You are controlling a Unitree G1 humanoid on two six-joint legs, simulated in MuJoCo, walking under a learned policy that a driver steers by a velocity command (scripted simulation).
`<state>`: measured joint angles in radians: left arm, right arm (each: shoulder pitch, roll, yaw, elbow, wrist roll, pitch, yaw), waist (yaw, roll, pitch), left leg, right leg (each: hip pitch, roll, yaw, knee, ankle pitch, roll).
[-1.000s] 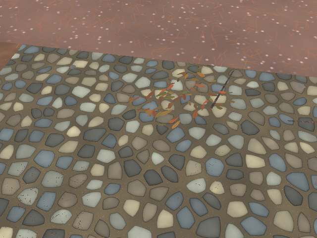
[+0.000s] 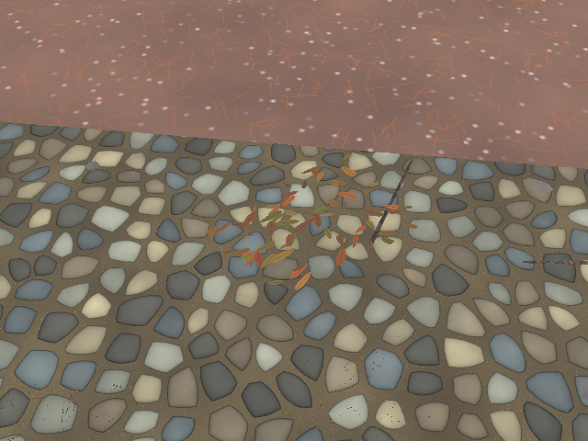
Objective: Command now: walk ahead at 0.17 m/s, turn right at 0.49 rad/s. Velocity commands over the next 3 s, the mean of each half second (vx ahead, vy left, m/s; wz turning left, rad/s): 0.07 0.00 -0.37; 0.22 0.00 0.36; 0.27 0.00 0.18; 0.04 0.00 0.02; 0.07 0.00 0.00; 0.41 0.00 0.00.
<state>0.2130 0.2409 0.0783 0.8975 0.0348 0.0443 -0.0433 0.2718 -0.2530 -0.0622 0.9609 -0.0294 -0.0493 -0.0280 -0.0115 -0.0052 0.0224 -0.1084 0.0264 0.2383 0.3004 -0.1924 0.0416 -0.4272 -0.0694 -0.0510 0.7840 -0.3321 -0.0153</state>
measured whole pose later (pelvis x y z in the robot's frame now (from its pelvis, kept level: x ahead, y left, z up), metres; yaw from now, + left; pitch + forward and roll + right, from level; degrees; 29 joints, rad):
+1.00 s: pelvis +0.17 -0.05 +0.00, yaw +5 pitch +2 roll +0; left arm 0.10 0.30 0.04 0.78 0.04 -0.02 -0.04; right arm 0.44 -0.24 -0.07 0.94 -0.01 -0.04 0.00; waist -0.05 -0.04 0.02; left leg 0.02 -0.08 -0.14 0.25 -0.28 0.08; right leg -0.58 -0.04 0.01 0.84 -0.21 0.04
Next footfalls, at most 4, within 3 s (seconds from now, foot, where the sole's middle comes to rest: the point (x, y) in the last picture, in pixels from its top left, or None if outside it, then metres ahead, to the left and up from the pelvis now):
0.12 right None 0.10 -0.13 -0.78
0.72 left None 0.10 0.03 -0.78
1.16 right None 0.43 -0.15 -0.78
1.58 left None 0.46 0.05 -0.78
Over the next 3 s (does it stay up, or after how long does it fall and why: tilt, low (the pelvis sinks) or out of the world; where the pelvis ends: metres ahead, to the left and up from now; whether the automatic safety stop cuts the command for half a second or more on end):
stays up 0.64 -0.01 -0.03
